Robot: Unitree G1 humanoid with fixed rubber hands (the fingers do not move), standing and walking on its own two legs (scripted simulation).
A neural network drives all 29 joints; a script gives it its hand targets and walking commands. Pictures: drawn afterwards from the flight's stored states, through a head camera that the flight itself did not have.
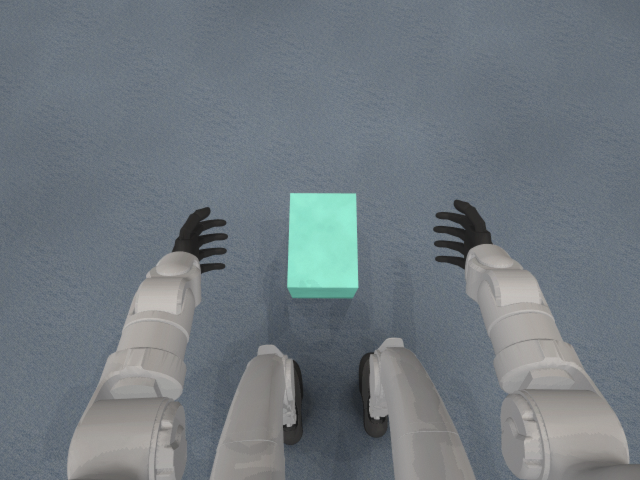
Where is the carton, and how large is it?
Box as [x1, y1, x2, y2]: [287, 193, 357, 297]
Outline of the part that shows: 290,193 287,287 292,297 352,297 357,288 355,194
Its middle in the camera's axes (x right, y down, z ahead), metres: +0.00 +0.03 +1.05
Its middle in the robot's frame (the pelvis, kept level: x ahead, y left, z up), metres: +0.52 +0.00 -0.59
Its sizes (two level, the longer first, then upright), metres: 0.246 0.171 0.175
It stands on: the floor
